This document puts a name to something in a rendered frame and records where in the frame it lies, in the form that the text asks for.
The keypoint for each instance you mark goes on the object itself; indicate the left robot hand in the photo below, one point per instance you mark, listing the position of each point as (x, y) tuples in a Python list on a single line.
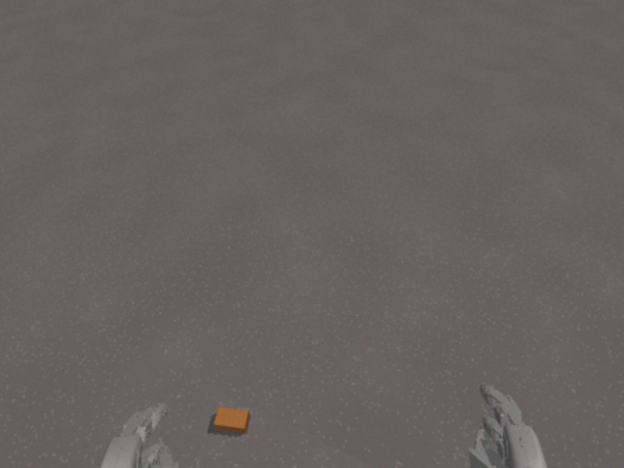
[(125, 451)]

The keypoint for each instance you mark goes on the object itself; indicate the right robot hand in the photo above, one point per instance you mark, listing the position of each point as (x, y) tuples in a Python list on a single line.
[(517, 443)]

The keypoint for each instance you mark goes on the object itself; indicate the small box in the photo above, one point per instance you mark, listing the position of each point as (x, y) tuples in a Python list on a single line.
[(235, 420)]

